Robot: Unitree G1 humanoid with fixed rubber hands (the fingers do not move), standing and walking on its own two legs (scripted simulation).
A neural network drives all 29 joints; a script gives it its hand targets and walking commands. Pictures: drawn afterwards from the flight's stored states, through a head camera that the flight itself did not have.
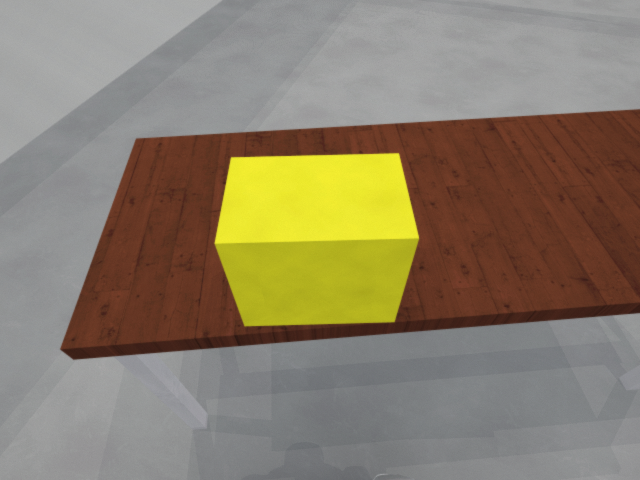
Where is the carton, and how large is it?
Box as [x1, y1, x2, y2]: [215, 153, 418, 325]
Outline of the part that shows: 398,153 231,157 216,233 215,245 244,325 394,321 418,240 418,235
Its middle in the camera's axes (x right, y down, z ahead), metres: -0.01 +0.01 +0.60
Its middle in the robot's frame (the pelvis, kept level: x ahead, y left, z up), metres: +0.44 +0.00 +0.00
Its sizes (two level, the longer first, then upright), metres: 0.246 0.161 0.218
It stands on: a table, 0.66 m high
